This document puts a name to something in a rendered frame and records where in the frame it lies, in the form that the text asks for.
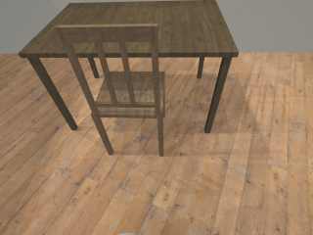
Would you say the chair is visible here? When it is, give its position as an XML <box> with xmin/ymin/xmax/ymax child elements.
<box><xmin>55</xmin><ymin>23</ymin><xmax>165</xmax><ymax>157</ymax></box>

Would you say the table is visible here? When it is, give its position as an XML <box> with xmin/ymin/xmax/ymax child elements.
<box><xmin>18</xmin><ymin>0</ymin><xmax>240</xmax><ymax>133</ymax></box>

